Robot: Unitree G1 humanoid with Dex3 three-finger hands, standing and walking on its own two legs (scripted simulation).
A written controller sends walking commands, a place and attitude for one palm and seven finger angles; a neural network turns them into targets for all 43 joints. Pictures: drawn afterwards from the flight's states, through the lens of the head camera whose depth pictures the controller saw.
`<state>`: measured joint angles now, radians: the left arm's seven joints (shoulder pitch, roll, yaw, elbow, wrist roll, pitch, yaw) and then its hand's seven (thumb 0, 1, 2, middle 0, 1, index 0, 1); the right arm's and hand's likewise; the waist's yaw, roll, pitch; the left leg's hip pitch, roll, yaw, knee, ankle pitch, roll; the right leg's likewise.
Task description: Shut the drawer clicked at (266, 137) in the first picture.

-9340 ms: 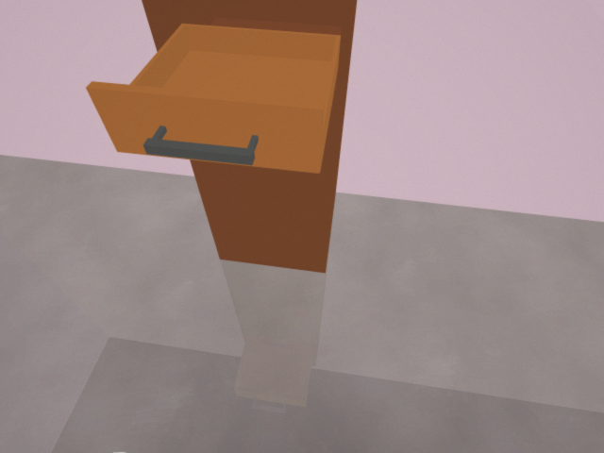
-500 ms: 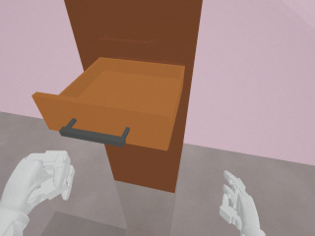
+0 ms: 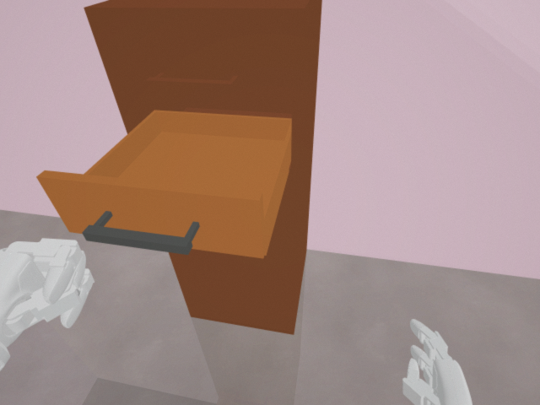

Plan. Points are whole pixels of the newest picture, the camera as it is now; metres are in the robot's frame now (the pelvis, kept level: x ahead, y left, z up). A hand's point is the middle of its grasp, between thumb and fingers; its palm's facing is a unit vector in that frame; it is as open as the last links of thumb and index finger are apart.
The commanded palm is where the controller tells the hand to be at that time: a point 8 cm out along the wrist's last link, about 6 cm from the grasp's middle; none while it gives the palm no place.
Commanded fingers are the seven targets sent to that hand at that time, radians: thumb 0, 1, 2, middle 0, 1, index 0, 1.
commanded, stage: raise the hand and make a fist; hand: left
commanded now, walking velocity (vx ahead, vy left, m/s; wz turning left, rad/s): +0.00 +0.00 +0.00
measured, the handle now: (143, 230) +0.35 +0.26 +0.10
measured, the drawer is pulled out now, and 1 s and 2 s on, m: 0.29 0.29 0.28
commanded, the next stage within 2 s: bring the fist close to the handle in 0.10 s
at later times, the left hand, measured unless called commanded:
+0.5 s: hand (90, 290) +0.19 +0.24 +0.16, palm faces +0.02 -0.99 -0.14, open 3.3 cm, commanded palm +0.16 +0.29 +0.17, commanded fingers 0.00 0.90 0.90 -1.40 -1.60 -1.40 -1.60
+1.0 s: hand (124, 287) +0.23 +0.23 +0.12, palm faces -0.02 -1.00 -0.09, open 3.3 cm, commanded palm +0.20 +0.28 +0.12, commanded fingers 0.00 0.90 0.90 -1.40 -1.60 -1.40 -1.60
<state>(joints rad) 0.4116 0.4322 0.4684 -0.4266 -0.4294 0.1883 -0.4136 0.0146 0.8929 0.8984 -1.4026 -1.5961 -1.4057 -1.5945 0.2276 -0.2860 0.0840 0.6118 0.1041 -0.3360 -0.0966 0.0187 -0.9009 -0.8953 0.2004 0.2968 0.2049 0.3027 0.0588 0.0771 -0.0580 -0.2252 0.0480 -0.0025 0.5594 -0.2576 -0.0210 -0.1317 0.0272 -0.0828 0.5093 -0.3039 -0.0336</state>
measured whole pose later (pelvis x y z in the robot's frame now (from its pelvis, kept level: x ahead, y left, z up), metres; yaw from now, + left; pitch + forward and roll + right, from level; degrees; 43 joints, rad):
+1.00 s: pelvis +0.01 +0.02 +0.00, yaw +1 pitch -1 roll -1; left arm 0.32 0.31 0.29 -0.18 -0.32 -0.02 -0.35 0.02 0.90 0.90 -1.40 -1.60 -1.40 -1.60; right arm 0.23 -0.26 0.05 0.64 0.06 -0.31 -0.09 0.02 -0.90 -0.90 0.20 0.30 0.21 0.30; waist 0.02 0.05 -0.04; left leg -0.31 0.01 0.00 0.62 -0.30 0.01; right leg -0.21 -0.01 -0.08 0.57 -0.35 -0.01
